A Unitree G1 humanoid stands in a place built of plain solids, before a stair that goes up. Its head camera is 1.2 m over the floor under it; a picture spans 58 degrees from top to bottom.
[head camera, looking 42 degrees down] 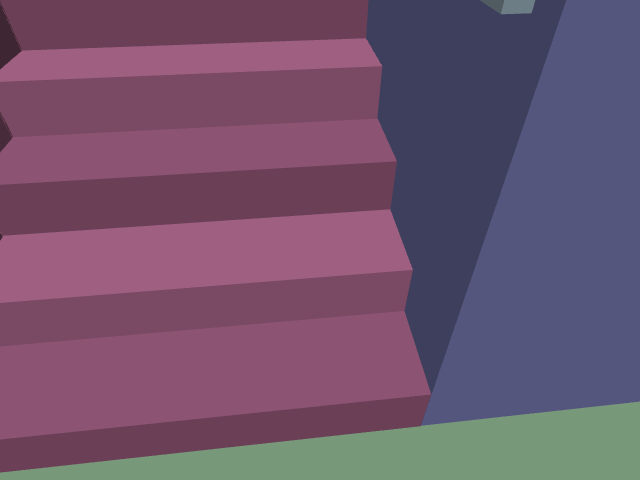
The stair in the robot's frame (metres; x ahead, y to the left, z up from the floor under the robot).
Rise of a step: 0.18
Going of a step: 0.27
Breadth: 1.17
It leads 6 degrees to the left of straight ahead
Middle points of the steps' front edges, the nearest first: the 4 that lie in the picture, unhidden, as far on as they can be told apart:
0.49 0.30 0.18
0.76 0.33 0.35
1.03 0.36 0.53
1.29 0.39 0.70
